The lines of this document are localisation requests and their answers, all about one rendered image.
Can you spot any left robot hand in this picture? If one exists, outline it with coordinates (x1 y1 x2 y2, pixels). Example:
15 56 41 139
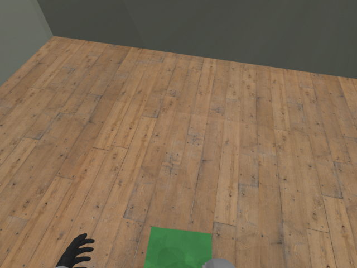
56 233 95 268

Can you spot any carton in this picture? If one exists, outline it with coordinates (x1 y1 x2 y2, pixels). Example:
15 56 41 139
144 227 212 268

